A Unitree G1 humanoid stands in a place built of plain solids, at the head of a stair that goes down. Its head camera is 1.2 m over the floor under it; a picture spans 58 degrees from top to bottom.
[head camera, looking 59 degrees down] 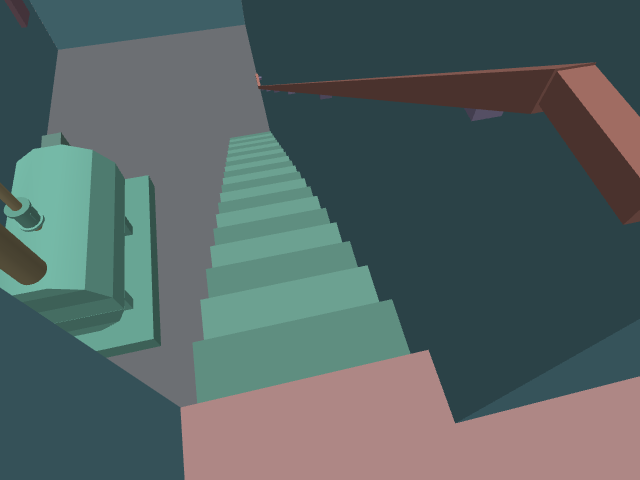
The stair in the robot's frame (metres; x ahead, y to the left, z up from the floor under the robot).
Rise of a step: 0.19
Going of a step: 0.24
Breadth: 0.69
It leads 13 degrees to the left of straight ahead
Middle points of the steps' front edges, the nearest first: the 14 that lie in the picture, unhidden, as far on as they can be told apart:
0.29 0.03 0.00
0.52 0.08 -0.19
0.75 0.14 -0.39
0.99 0.19 -0.58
1.22 0.25 -0.77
1.46 0.30 -0.97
1.69 0.35 -1.16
1.92 0.41 -1.35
2.16 0.46 -1.55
2.39 0.51 -1.74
2.63 0.57 -1.93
2.86 0.62 -2.13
3.09 0.67 -2.32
3.33 0.73 -2.51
